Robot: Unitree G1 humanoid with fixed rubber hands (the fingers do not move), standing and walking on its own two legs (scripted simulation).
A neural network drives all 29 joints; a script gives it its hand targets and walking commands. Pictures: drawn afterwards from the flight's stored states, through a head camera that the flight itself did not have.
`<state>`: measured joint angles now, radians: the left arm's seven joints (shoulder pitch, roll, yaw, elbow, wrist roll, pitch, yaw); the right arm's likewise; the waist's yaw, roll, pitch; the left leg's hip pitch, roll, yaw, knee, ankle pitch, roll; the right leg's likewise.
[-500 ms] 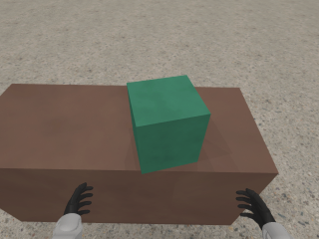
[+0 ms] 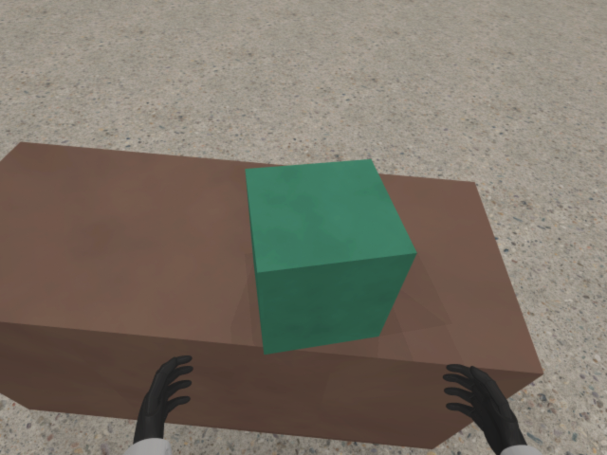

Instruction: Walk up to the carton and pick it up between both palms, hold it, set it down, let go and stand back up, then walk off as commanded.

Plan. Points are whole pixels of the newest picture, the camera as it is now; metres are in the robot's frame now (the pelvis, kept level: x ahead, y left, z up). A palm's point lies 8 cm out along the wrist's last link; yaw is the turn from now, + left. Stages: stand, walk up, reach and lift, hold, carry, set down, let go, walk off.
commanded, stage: reach and lift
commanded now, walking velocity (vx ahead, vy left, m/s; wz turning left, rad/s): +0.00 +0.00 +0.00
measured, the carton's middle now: (316, 258) +0.41 +0.02 -0.02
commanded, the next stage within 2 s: none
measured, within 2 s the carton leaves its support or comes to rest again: neither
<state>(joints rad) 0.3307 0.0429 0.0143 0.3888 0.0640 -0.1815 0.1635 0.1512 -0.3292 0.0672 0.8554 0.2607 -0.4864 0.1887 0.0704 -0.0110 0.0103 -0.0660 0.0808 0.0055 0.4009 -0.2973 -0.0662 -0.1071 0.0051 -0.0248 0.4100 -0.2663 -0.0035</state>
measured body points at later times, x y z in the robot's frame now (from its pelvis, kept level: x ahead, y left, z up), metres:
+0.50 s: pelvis -0.03 +0.00 -0.01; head -0.05 +0.01 +0.44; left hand +0.18 +0.18 -0.03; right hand +0.19 -0.25 -0.03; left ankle -0.05 +0.16 -0.74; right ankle -0.03 -0.12 -0.74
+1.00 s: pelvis -0.05 +0.00 +0.00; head -0.04 +0.01 +0.45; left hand +0.25 +0.19 +0.03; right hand +0.29 -0.21 +0.03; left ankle -0.05 +0.16 -0.74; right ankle -0.03 -0.12 -0.74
